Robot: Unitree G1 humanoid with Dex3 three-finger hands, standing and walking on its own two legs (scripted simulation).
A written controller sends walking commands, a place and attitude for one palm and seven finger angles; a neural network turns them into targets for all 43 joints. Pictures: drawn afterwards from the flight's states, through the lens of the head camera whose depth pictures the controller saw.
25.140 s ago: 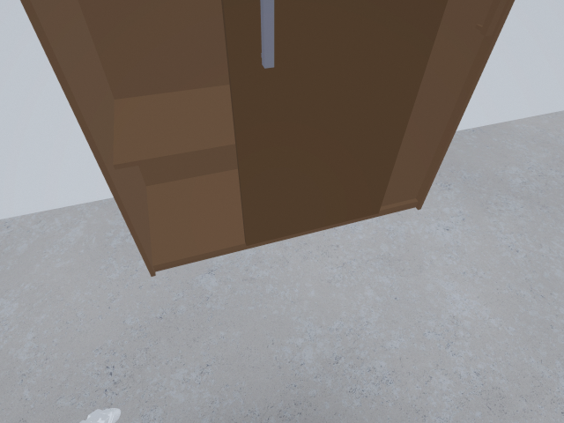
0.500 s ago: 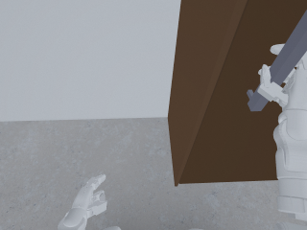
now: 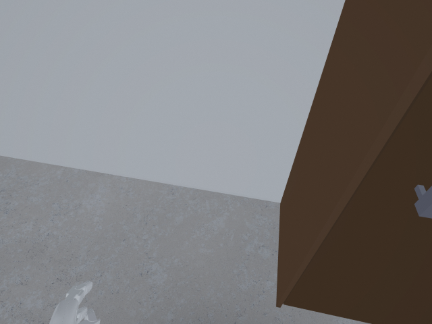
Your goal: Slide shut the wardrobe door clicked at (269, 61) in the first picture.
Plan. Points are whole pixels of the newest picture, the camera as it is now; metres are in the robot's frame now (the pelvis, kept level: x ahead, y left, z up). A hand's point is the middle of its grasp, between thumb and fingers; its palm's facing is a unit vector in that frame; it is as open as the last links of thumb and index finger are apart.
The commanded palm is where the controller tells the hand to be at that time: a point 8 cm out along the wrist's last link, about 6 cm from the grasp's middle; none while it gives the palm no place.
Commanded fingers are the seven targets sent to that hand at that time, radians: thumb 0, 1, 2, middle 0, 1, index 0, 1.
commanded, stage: stop walking and hold the door there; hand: right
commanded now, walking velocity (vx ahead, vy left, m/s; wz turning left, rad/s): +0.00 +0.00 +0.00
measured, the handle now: out of the picture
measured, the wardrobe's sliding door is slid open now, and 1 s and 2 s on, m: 0.00 0.00 0.00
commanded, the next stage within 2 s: none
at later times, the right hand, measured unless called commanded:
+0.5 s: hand out of the picture +0.32 -0.32 +0.18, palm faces +0.55 +0.78 -0.30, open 6.5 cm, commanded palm +0.27 -0.35 +0.18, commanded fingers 0.00 -0.90 -0.90 0.45 1.40 0.45 1.40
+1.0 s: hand out of the picture +0.32 -0.32 +0.18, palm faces +0.57 +0.77 -0.30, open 6.4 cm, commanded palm +0.27 -0.35 +0.18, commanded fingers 0.00 -0.90 -0.90 0.45 1.40 0.45 1.40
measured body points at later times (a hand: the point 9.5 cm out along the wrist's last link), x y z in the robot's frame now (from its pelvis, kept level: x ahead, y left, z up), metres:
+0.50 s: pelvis +0.01 +0.00 +0.00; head +0.01 +0.00 +0.45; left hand +0.17 +0.25 -0.09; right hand +0.28 -0.36 +0.20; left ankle +0.04 +0.14 -0.74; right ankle +0.02 -0.09 -0.74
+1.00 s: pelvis +0.01 +0.00 +0.00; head +0.02 +0.01 +0.45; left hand +0.17 +0.27 -0.09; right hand +0.28 -0.36 +0.20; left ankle +0.04 +0.14 -0.74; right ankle +0.02 -0.09 -0.74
